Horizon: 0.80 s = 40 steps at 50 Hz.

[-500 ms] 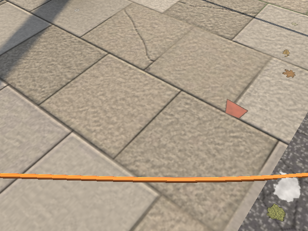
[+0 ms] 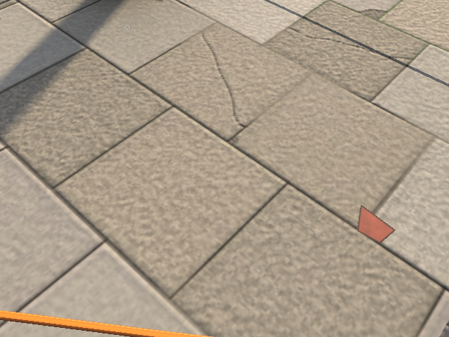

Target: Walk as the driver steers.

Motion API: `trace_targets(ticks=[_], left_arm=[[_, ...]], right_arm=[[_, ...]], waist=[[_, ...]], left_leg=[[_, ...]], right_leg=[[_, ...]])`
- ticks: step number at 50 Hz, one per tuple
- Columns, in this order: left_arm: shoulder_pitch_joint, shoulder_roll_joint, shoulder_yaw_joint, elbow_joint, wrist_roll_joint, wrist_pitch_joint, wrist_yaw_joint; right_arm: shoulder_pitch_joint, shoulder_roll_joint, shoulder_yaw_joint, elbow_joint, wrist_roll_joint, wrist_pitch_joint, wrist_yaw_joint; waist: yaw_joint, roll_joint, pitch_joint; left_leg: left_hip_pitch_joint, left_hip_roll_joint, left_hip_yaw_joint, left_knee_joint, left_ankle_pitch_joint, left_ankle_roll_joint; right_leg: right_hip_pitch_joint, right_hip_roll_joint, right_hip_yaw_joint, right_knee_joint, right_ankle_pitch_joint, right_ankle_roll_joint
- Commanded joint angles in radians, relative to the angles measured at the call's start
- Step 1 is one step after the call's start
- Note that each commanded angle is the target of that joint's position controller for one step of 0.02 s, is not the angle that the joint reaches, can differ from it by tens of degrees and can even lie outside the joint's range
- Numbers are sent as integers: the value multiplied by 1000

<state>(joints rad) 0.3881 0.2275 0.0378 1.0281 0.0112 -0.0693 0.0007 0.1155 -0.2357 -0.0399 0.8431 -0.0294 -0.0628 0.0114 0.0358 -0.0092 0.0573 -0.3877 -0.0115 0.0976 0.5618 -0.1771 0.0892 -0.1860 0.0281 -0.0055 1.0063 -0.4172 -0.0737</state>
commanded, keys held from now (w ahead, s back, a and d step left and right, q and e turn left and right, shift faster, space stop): w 0.40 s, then w+q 0.14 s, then no key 0.46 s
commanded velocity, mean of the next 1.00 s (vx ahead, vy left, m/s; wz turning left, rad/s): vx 0.37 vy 0.00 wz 0.07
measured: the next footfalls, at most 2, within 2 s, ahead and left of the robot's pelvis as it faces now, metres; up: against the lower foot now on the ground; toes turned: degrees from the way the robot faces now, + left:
right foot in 0.46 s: +0.42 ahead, -0.11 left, +0.00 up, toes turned -3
left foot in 0.92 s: +0.55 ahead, +0.08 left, +0.00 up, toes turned +8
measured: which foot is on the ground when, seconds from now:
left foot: down 0.00-0.46, up 0.48-0.90, down 0.92-1.00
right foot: up 0.00-0.44, down 0.46-0.94, up 0.96-1.00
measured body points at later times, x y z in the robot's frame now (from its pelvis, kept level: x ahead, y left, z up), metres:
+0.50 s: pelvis +0.27 -0.03 +0.00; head +0.31 -0.04 +0.44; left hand +0.46 +0.20 -0.11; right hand +0.20 -0.26 -0.15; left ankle +0.09 +0.07 -0.70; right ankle +0.38 -0.10 -0.73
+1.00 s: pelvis +0.45 -0.01 +0.00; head +0.46 +0.01 +0.45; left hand +0.41 +0.21 -0.16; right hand +0.55 -0.23 -0.14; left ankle +0.51 +0.08 -0.73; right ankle +0.39 -0.11 -0.71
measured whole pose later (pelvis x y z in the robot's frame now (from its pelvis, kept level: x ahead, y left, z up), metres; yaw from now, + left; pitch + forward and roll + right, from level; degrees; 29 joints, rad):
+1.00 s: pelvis +0.45 -0.01 +0.00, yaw +5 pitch -1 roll -1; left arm 0.31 0.16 0.02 1.08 0.00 -0.04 0.03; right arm 0.17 -0.15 -0.02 1.00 -0.02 -0.05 -0.03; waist 0.02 -0.02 0.06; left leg -0.33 -0.02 0.07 0.51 -0.17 0.07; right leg -0.16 0.01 -0.10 0.64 -0.51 -0.04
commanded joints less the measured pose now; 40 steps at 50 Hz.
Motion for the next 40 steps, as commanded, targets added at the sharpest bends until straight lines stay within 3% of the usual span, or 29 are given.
trace_targets(ticks=[1, 2, 4, 7, 11, 14, 18, 21, 22, 23, 24, 25, 26, 27, 28, 29, 31, 33, 37, 40], left_arm=[[-31, 88, 22, -74, 3, -14, -9], [-24, 75, 20, -72, 18, -1, -12], [-8, 52, 16, -59, 28, 20, -23], [-105, 50, 17, -90, 25, 31, -30], [-275, 42, 9, -144, 18, 30, -33], [-370, 29, -1, -173, 13, 26, -34], [-443, 43, 0, -206, 12, 19, -29], [-377, 65, 12, -197, 13, 5, -21], [-265, 80, 23, -163, 15, -3, -14], [-84, 111, 38, -105, 26, -16, -3], [82, 207, 64, -81, 55, -25, 13], [93, 270, 80, -82, 48, -14, 5], [1, 198, 67, -97, 16, -4, 0], [-100, 132, 48, -113, 10, -6, -1], [-148, 84, 34, -115, 11, -14, -2], [-153, 60, 26, -105, 7, -22, 3], [-116, 35, 14, -74, 4, -39, 7], [-93, 59, 15, -56, 1, -52, 7], [-97, 60, 4, -39, 5, -40, 12], [-43, 68, 0, -8, 5, -30, 17]], right_arm=[[145, -103, -32, 21, 15, -2, -2], [135, -77, -23, 35, 18, -8, -4], [174, -71, -20, 62, 16, -25, -5], [237, -99, -26, 98, 21, -37, -5], [303, -86, -19, 130, 22, -35, -6], [352, -91, -17, 152, 19, -36, -10], [398, -96, -18, 184, 9, -29, -22], [369, -109, -23, 191, 2, -23, -30], [353, -116, -24, 192, 3, -21, -29], [335, -109, -20, 184, 9, -19, -26], [349, -53, -2, 142, 34, -23, -17], [460, 6, 5, 144, 56, -18, -19], [368, -102, -26, 153, 29, -6, -26], [304, -85, -28, 134, 26, -10, -20], [277, -57, -25, 134, 23, -10, -17], [282, -44, -27, 141, 9, 1, -15], [330, -5, -26, 158, -2, 26, -11], [326, 8, -28, 159, -1, 41, -11], [197, 19, -14, 126, 2, 49, -11], [129, 18, -1, 116, 7, 46, -19]], waist=[[-52, 53, -37], [-23, 78, -12], [-8, 81, -23], [-10, 65, 6], [-47, 64, 41], [-74, 72, 45], [-89, 77, 59], [-44, 82, 28], [5, 78, -27], [80, 40, -125], [115, -83, -270], [65, -245, -374], [49, -62, -265], [15, -43, -127], [-8, -29, -55], [-32, -44, -24], [-70, -51, -42], [-92, -58, -53], [-83, -98, -37], [-48, -101, -62]], left_leg=[[312, 304, -422, -373, -90, 140], [242, 262, -349, -396, -29, 111], [210, 233, -279, -415, 92, 110], [237, 220, -220, -451, 151, 121], [289, 188, -161, -462, 233, 109], [332, 186, -133, -450, 303, 102], [456, 229, -133, -403, 409, 105], [492, 243, -125, -273, 666, 83], [477, 226, -121, -145, 768, 71], [378, 179, -91, 56, 700, 52], [112, 103, -49, 376, 350, 20], [-157, -59, -48, 668, -380, 0], [-208, 10, -158, 718, -304, 17], [-213, 49, -160, 684, -206, 18], [-177, 73, -154, 640, -153, 11], [-134, 80, -149, 612, -142, -3], [-51, 65, -137, 583, -152, -29], [-59, 44, -122, 535, -118, -45], [-47, 42, -73, 277, 6, -59], [12, 30, -38, 138, 67, -56]], right_leg=[[-398, -93, 57, 187, 99, -22], [-349, -113, 54, 135, 124, -12], [-303, -113, 32, 111, 157, 7], [-398, -136, 8, 29, 244, 33], [-465, -139, -26, -176, 369, 59], [-431, -112, -56, -317, 427, 55], [-432, -90, -63, -409, 384, 23], [-292, -43, -76, -470, 270, -22], [-156, -11, -85, -510, 254, -41], [85, -25, -65, -560, 295, -68], [390, -277, 224, -584, 195, -134], [538, -505, 622, -702, 180, -236], [413, -443, 556, -725, 91, -196], [257, -404, 406, -769, 105, -160], [147, -358, 297, -801, 271, -131], [81, -323, 201, -801, 470, -111], [26, -294, 75, -772, 820, -105], [29, -277, 5, -758, 980, -110], [11, -220, -95, -753, 992, -96], [60, -229, -95, -727, 1010, -102]])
